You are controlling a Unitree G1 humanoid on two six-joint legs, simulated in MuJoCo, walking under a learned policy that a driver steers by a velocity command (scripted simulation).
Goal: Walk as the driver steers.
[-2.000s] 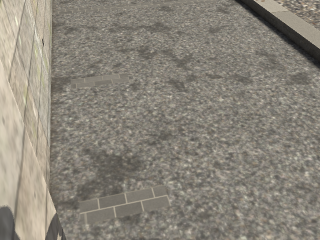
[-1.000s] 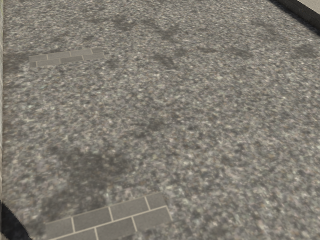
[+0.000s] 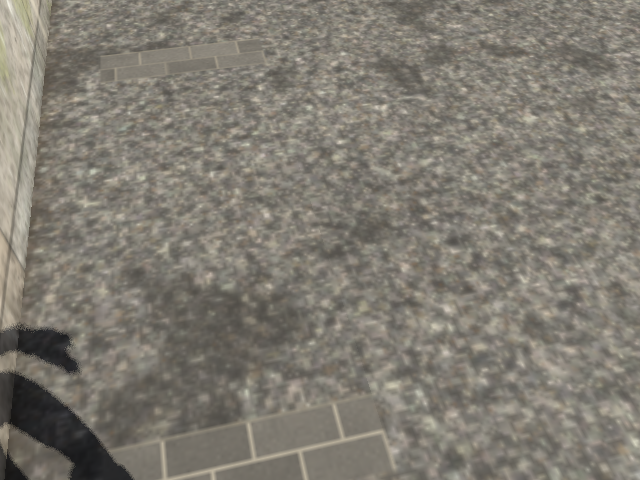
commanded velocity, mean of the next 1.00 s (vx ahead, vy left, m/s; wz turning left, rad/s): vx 0.00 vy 0.00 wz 0.00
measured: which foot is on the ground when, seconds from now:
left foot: down 0.00-1.00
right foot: down 0.00-1.00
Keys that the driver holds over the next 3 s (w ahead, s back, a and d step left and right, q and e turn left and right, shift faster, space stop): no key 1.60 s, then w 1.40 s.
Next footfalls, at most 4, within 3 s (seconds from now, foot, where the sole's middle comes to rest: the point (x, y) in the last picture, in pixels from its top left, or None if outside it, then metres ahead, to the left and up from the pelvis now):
2.16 left None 0.24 0.23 -0.98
2.66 right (326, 479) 0.57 0.01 -0.98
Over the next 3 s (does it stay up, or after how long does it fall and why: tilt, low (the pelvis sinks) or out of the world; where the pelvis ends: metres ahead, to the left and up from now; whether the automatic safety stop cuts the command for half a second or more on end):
stays up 0.57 0.09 -0.19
